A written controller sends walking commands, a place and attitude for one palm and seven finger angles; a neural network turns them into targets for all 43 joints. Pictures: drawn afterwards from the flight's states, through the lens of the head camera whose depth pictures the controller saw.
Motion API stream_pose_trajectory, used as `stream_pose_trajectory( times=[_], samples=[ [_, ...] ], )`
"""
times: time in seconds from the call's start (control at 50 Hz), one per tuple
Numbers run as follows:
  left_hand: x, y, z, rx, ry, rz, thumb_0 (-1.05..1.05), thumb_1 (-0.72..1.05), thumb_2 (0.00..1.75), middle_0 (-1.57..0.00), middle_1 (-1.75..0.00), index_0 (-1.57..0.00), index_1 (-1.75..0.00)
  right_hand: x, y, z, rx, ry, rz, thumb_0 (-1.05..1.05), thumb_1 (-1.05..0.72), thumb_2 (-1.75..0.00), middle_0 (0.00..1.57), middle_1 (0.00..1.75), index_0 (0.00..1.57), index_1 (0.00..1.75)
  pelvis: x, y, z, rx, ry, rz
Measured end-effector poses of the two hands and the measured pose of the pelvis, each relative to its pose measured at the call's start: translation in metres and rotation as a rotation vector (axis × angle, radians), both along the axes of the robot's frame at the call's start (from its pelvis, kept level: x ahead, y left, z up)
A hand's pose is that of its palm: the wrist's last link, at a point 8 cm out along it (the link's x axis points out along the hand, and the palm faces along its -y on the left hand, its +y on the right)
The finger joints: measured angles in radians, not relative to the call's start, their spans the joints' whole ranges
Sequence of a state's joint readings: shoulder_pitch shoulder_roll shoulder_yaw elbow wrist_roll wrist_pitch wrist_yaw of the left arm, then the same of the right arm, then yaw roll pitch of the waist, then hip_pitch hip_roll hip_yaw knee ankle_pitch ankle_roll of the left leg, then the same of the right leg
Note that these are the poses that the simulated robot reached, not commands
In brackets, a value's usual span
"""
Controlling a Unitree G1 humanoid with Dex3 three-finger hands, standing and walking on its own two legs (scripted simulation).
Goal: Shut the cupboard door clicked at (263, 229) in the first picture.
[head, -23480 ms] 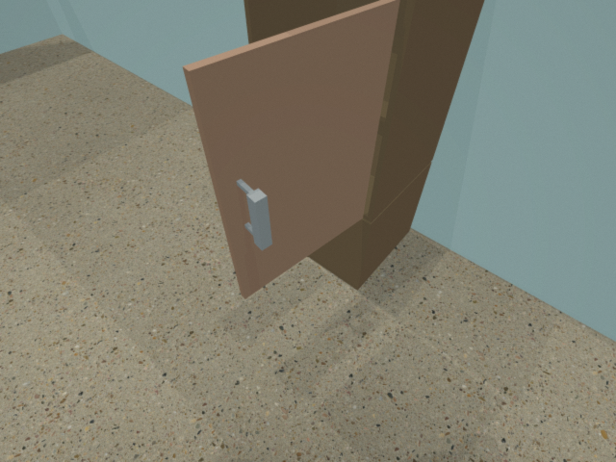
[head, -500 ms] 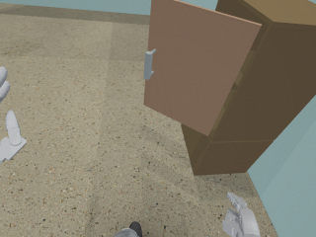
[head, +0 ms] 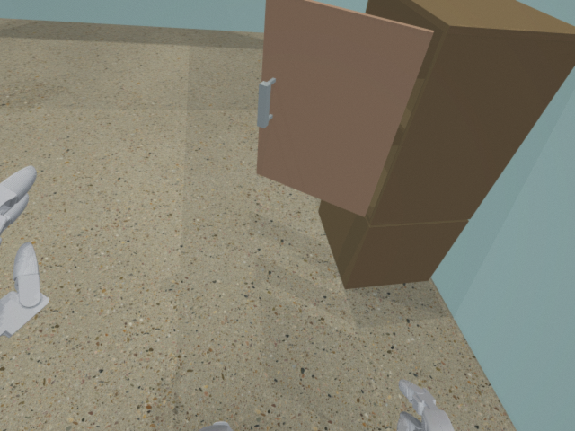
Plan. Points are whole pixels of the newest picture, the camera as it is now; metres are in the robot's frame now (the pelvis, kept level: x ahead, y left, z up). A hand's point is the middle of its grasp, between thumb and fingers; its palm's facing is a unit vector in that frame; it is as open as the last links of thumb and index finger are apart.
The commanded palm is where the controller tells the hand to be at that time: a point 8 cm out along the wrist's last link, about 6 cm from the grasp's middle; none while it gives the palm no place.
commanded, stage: stop stepping back and stand still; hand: left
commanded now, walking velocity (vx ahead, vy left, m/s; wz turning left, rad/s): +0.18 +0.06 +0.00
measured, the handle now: (267, 102) +1.01 +0.10 -0.03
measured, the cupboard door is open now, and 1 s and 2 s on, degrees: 53 53 53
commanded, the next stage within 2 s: let the arm hang, fingers relaxed in 0.86 s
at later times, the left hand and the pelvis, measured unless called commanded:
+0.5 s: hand out of the picture +0.19 +0.31 +0.19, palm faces +0.47 -0.72 -0.51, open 7.4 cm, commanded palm +0.13 +0.34 +0.19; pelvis +0.00 +0.04 +0.00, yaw +3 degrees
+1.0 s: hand out of the picture +0.22 +0.33 +0.14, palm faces +0.39 -0.78 -0.49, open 7.4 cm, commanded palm none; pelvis +0.02 +0.06 +0.01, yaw +3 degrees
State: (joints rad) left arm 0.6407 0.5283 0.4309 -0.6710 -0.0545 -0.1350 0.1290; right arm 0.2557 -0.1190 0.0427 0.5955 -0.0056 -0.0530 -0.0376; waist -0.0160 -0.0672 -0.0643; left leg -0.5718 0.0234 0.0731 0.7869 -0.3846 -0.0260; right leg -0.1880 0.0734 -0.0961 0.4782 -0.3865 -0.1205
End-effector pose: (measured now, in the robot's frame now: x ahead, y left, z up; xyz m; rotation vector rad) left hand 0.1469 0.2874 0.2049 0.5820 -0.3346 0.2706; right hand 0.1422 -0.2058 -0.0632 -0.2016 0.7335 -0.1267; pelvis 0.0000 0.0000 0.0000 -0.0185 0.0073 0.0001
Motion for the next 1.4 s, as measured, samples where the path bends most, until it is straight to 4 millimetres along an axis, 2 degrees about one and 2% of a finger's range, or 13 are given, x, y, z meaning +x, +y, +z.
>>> stream_pose_trajectory(
  times=[0.1,0.22,0.32,0.48,0.68,0.84,0.96,1.0,1.08,1.14,1.2,1.24,1.4],
  samples=[
    [-0.020,0.035,0.011,-0.021,-0.104,0.138,0.01,0.88,0.90,-0.22,-0.30,-0.21,-0.30,-0.020,-0.006,-0.009,-0.036,0.080,-0.017,0.01,-0.90,-0.90,0.21,0.30,0.21,0.30,-0.013,0.009,0.005,0.001,-0.013,0.010],
    [-0.018,0.062,-0.014,-0.173,-0.077,0.245,0.01,0.89,0.90,-0.21,-0.30,-0.20,-0.30,-0.028,-0.009,-0.007,-0.115,0.069,-0.042,0.01,-0.90,-0.90,0.21,0.30,0.21,0.30,-0.010,0.035,0.004,0.016,-0.020,0.047],
    [-0.008,0.067,-0.026,-0.137,-0.041,0.175,0.01,0.89,0.90,-0.21,-0.30,-0.20,-0.30,-0.023,0.004,-0.011,-0.113,0.047,-0.064,0.01,-0.90,-0.90,0.20,0.30,0.21,0.30,-0.014,0.045,-0.006,0.026,-0.037,0.056],
    [-0.003,0.057,0.002,0.029,-0.012,0.155,0.01,0.89,0.90,-0.21,-0.30,-0.21,-0.30,-0.004,0.036,-0.021,0.023,0.055,0.014,0.01,-0.90,-0.90,0.21,0.30,0.21,0.30,0.000,0.038,-0.002,0.004,-0.016,0.044],
    [0.022,0.066,-0.025,-0.097,0.085,0.223,0.01,0.89,0.90,-0.21,-0.30,-0.21,-0.30,0.027,0.029,-0.022,-0.005,0.083,-0.013,0.01,-0.90,-0.90,0.21,0.30,0.21,0.30,0.025,0.046,0.003,0.012,-0.012,0.049],
    [0.030,0.066,-0.012,-0.052,0.059,0.159,0.01,0.89,0.90,-0.22,-0.30,-0.21,-0.30,0.050,0.026,0.003,-0.035,-0.012,-0.021,0.01,-0.90,-0.90,0.21,0.30,0.21,0.30,0.026,0.050,0.008,0.004,0.003,0.040],
    [0.023,0.073,-0.016,-0.062,0.081,0.180,0.01,0.89,0.90,-0.22,-0.30,-0.21,-0.30,0.050,0.030,0.006,-0.031,-0.024,-0.021,0.01,-0.90,-0.90,0.20,0.30,0.21,0.30,0.023,0.054,0.008,0.001,0.005,0.037],
    [0.028,0.078,-0.042,-0.078,0.178,0.173,0.01,0.89,0.90,-0.21,-0.30,-0.20,-0.30,0.049,0.031,-0.003,-0.017,-0.013,0.035,0.01,-0.90,-0.90,0.20,0.30,0.20,0.30,0.019,0.058,0.006,-0.001,0.010,0.050],
    [0.029,0.083,-0.159,-0.244,0.657,0.219,0.00,0.90,0.90,-0.20,-0.30,-0.20,-0.30,0.039,0.027,-0.029,-0.012,0.083,0.091,0.01,-0.90,-0.90,0.21,0.30,0.21,0.30,0.008,0.068,0.002,0.005,0.011,0.057],
    [-0.003,0.061,-0.245,-0.361,1.018,0.238,0.00,0.91,0.90,-0.20,-0.30,-0.19,-0.30,0.017,0.024,-0.040,-0.014,0.159,0.070,0.01,-0.90,-0.90,0.21,0.30,0.21,0.30,0.000,0.069,0.000,0.016,0.001,0.054],
    [-0.054,0.026,-0.305,-0.472,1.301,0.235,0.01,0.91,0.90,-0.20,-0.30,-0.19,-0.30,-0.018,0.024,-0.047,-0.024,0.266,0.039,0.01,-0.90,-0.90,0.20,0.30,0.21,0.30,-0.004,0.069,0.002,0.022,-0.011,0.049],
    [-0.089,0.003,-0.329,-0.548,1.439,0.240,0.01,0.92,0.90,-0.20,-0.30,-0.19,-0.30,-0.046,0.025,-0.050,-0.030,0.358,0.018,0.01,-0.90,-0.90,0.20,0.29,0.21,0.30,-0.006,0.067,0.004,0.021,-0.017,0.048],
    [-0.184,0.012,-0.341,-0.620,1.656,0.424,-0.02,0.98,0.90,-0.21,-0.30,-0.20,-0.30,-0.146,0.038,-0.061,-0.006,0.686,-0.059,0.01,-0.91,-0.90,0.20,0.29,0.20,0.30,-0.008,0.065,0.010,0.004,-0.018,0.059]
  ],
)
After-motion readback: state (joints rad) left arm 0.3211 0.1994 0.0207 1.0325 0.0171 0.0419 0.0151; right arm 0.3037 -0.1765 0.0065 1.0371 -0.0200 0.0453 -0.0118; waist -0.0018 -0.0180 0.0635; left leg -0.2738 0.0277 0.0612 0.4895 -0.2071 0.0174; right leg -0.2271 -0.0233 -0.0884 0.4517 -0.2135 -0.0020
